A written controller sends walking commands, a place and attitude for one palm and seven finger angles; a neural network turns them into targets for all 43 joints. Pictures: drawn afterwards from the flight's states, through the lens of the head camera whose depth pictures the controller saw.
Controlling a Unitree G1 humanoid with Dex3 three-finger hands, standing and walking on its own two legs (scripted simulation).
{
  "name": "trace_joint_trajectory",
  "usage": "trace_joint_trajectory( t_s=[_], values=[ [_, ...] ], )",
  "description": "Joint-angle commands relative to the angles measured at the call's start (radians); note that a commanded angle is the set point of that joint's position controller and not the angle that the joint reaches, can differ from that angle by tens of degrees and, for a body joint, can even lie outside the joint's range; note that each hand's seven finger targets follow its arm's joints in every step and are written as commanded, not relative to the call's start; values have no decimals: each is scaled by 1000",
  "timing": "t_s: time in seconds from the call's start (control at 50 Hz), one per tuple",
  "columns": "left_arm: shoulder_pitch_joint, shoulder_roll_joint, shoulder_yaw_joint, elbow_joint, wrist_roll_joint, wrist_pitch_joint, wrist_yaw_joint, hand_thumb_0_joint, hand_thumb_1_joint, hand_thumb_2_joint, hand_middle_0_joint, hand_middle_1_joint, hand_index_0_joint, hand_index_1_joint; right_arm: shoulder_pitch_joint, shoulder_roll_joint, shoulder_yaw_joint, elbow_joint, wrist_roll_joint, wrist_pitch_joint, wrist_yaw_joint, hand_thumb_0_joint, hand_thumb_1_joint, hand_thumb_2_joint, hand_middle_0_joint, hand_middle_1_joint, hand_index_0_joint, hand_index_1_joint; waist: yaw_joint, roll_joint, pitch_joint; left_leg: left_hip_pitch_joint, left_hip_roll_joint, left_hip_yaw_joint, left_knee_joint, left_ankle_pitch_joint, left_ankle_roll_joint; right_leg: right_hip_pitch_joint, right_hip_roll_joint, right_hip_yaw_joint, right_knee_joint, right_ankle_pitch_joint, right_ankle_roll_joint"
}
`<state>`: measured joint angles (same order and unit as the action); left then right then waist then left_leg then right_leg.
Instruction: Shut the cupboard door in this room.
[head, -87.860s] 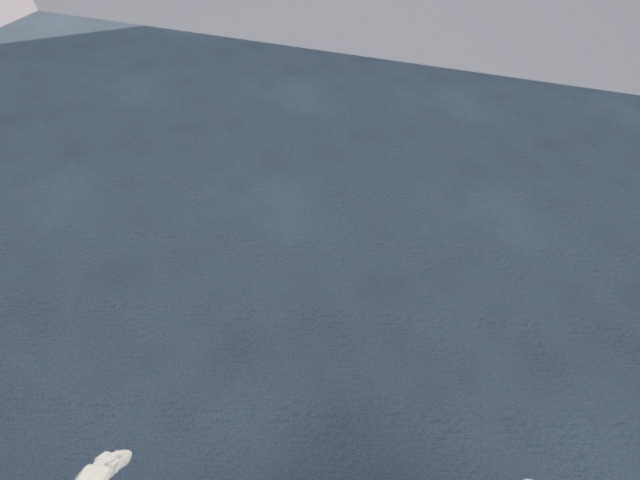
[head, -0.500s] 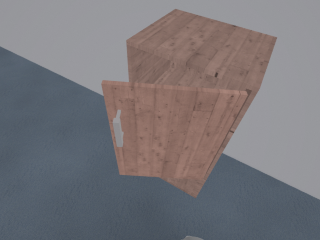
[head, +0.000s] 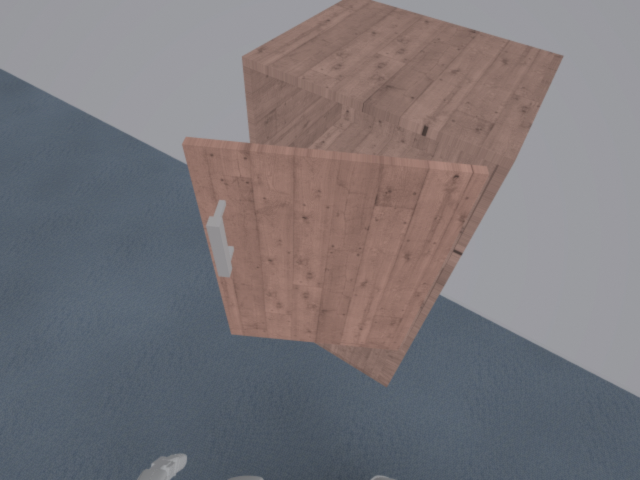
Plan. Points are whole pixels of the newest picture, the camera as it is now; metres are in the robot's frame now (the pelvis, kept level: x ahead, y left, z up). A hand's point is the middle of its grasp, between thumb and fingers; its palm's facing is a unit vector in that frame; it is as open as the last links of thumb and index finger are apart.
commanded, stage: come to a stop and stand still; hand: left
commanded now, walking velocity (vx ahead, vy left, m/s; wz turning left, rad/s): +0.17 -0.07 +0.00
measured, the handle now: (223, 239) +0.48 +0.19 -0.04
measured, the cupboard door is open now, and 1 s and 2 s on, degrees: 28 28 28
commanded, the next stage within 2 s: look again from close up in 0.86 s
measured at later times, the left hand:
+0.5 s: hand out of the picture -0.04 +0.15 -0.16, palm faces -0.02 -0.98 -0.17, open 7.4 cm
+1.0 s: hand out of the picture -0.03 +0.15 -0.17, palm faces +0.01 -0.99 -0.17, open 7.4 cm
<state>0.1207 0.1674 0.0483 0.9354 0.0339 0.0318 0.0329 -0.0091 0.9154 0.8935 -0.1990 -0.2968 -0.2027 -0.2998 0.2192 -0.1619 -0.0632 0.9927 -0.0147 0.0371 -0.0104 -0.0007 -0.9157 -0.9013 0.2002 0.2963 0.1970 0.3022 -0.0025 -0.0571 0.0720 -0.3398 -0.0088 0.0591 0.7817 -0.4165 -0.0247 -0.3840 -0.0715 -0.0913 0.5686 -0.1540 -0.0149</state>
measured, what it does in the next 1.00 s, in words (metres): steps on the spot: left foot, then right foot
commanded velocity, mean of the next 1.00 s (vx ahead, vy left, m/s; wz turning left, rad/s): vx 0.04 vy -0.03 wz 0.00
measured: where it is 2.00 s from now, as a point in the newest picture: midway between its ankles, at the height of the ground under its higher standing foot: outside the picture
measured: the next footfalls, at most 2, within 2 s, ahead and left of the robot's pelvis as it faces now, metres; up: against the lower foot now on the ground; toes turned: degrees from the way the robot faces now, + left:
left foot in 0.04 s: +0.05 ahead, +0.10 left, +0.00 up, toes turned +2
right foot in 0.44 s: +0.04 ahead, -0.11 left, +0.00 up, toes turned -4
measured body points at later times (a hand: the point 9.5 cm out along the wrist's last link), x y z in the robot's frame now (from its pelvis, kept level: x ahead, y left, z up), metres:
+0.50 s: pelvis -0.02 +0.00 +0.01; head +0.01 -0.01 +0.46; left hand -0.04 +0.20 -0.15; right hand -0.05 -0.21 -0.15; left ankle +0.01 +0.10 -0.72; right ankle -0.06 -0.09 -0.73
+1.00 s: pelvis -0.02 -0.01 +0.01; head -0.03 +0.00 +0.46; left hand -0.03 +0.21 -0.15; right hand -0.01 -0.24 -0.14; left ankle +0.01 +0.10 -0.73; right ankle -0.07 -0.09 -0.73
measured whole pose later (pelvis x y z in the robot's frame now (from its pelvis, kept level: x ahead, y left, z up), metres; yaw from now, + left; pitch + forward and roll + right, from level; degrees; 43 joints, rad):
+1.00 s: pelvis -0.02 -0.01 +0.01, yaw -1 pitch -2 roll +0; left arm 0.35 0.15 -0.02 1.09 0.01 -0.02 0.04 0.00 0.91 0.89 -0.19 -0.30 -0.20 -0.30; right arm 0.27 -0.15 0.01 1.11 -0.01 -0.01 -0.03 0.01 -0.93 -0.90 0.20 0.30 0.20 0.30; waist 0.00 -0.03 0.01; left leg -0.22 0.01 0.04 0.49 -0.23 0.01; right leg -0.09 0.04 -0.04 0.46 -0.32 -0.05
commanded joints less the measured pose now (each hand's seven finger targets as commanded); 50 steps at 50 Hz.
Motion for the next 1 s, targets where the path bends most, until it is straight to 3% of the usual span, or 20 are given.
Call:
trace_joint_trajectory(
  t_s=[0.0, 0.02, 0.04, 0.08, 0.12, 0.16, 0.24, 0.28, 0.34, 0.38, 0.4, 0.42, 0.44, 0.46, 0.48, 0.54, 0.6, 0.7, 0.84, 0.98],
  values=[
    [33, 95, 25, -66, -10, 18, 4, 0, 900, 900, -200, -300, -200, -300, 274, -60, 2, 10, -11, -18, -9, 0, -900, -900, 200, 300, 200, 300, -50, 187, -51, 211, 95, -132, -469, -19, 49, -170, -45, 117, 8, -394, -28],
    [68, 32, 15, -72, -15, 23, 2, 0, 900, 900, -200, -300, -200, -300, 202, -119, -7, -35, -21, -22, -13, 0, -900, -900, 200, 300, 200, 300, -31, 411, 18, 36, 279, -378, -629, -170, 103, -168, 68, 33, 215, -389, 20],
    [56, 52, 17, -70, -15, 24, 0, 0, 900, 900, -200, -300, -200, -300, 112, -145, -2, -74, -29, -18, -17, 0, -900, -900, 200, 300, 200, 300, -16, 343, 74, -163, 325, -430, -691, -256, 183, -93, 60, 111, 333, -331, 5],
    [118, 56, 22, -15, 2, 20, -18, 0, 900, 900, -200, -300, -200, -300, 6, -114, 12, -81, -27, -34, -22, 0, -900, -900, 200, 300, 200, 300, 40, 250, 56, -174, 270, -368, -684, -261, 177, -52, 60, 135, 481, -214, 2],
    [179, 49, 13, 13, 5, 8, -30, 0, 900, 900, -200, -300, -200, -300, 23, -111, 16, -83, -20, -50, -22, 0, -900, -900, 200, 300, 200, 300, 44, 147, 38, -72, 241, -303, -646, -160, 182, -109, 68, 117, 531, -179, 2],
    [177, 40, 5, 25, 1, -7, -32, 0, 900, 900, -200, -300, -200, -300, 86, -118, 13, -58, -19, -59, -22, 0, -900, -900, 200, 300, 200, 300, 11, 108, 4, 64, 235, -278, -621, -88, 189, -136, 62, 92, 485, -191, 6],
    [127, 29, -10, 21, -2, -25, -34, 0, 900, 900, -200, -300, -200, -300, 205, -105, 13, 3, -20, -65, -26, 0, -900, -900, 200, 300, 200, 300, -55, 141, -29, 253, 262, -301, -599, 42, 211, -143, 42, 64, 279, -283, 5],
    [137, 11, -19, 34, -7, -27, -30, 0, 900, 900, -200, -300, -200, -300, 218, -111, 16, 19, -21, -62, -28, 0, -900, -900, 200, 300, 200, 300, -57, 151, -38, 246, 269, -302, -586, 108, 215, -66, 43, 60, 168, -333, 2],
    [217, -6, -28, 82, -16, -33, -23, 0, 900, 900, -200, -300, -200, -300, 204, -112, 22, 43, -14, -56, -28, 0, -900, -900, 200, 300, 200, 300, -24, 157, -75, 194, 245, -269, -532, 202, 197, 109, 56, 59, -43, -277, -5],
    [293, 8, -30, 128, -15, -43, -13, 0, 900, 900, -200, -300, -200, -300, 183, -79, 31, 56, 1, -56, -25, 0, -900, -900, 200, 300, 200, 300, 9, 50, -85, 56, 172, -187, -456, 135, 124, 316, 24, 98, -233, -100, -9],
    [409, 63, -40, 177, 3, -68, 30, 0, 900, 900, -200, -300, -200, -300, -23, -121, 33, -19, 11, -68, -11, 0, -900, -900, 200, 300, 200, 300, 93, -35, 55, 15, 87, -46, -261, 134, 50, 154, -25, 180, -308, 43, -11],
    [393, 109, -38, 154, 0, -86, 33, 0, 900, 900, -200, -300, -200, -300, 22, -64, 51, -52, 2, -67, -6, 0, -900, -900, 200, 300, 200, 300, 22, -39, 0, 20, 54, -61, -175, 171, 29, 203, -149, 305, -323, 372, -47],
    [319, 112, -46, 132, -12, -91, 22, 0, 900, 900, -200, -300, -200, -300, 124, -16, 55, -20, -6, -70, -1, 0, -900, -900, 200, 300, 200, 300, -33, -33, -66, 54, 42, -28, -188, 108, 36, 231, -167, 238, -241, 379, -77],
    [305, 91, -49, 130, -17, -96, 21, 0, 900, 900, -200, -300, -200, -300, 126, -19, 54, 7, -5, -65, 2, 0, -900, -900, 200, 300, 200, 300, -19, -49, -134, 84, 24, -23, -205, 96, 35, 261, -124, 229, -224, 259, -84],
    [287, 75, -47, 134, -22, -97, 26, 0, 900, 900, -200, -300, -200, -300, 121, -38, 53, 23, -7, -64, 0, 0, -900, -900, 200, 300, 200, 300, -25, -108, -111, 83, 37, -40, -205, 147, 41, 250, -95, 216, -213, 249, -84],
    [288, 56, -51, 130, -22, -90, 27, 0, 900, 900, -200, -300, -200, -300, 135, -32, 61, 43, -1, -68, -9, 0, -900, -900, 200, 300, 200, 300, -23, -17, -47, 113, 60, -56, -254, 263, 50, 195, -66, 193, -177, 260, -66],
    [300, 59, -50, 129, -21, -79, 25, 0, 900, 900, -200, -300, -200, -300, 123, -37, 63, 54, 2, -64, -16, 0, -900, -900, 200, 300, 200, 300, -8, 76, 25, 96, 81, -77, -284, 296, 54, 151, -36, 184, -175, 137, -55],
    [315, 56, -54, 140, -22, -74, 23, 0, 900, 900, -200, -300, -200, -300, 117, -42, 65, 63, 4, -59, -20, 0, -900, -900, 200, 300, 200, 300, -4, 24, 48, 96, 86, -79, -302, 295, 51, 144, -31, 189, -202, 109, -44],
    [313, 71, -53, 134, -23, -70, 22, 0, 900, 900, -200, -300, -200, -300, 105, -61, 67, 72, 5, -63, -23, 0, -900, -900, 200, 300, 200, 300, 4, 35, -13, 134, 94, -86, -322, 373, 56, 211, -30, 173, -197, 198, -26],
    [301, 76, -56, 135, -24, -63, 17, 0, 900, 900, -200, -300, -200, -300, 88, -74, 67, 76, 6, -57, -21, 0, -900, -900, 200, 300, 200, 300, 5, 48, 18, 129, 96, -100, -369, 319, 57, 188, -26, 176, -233, 53, -28]
  ],
)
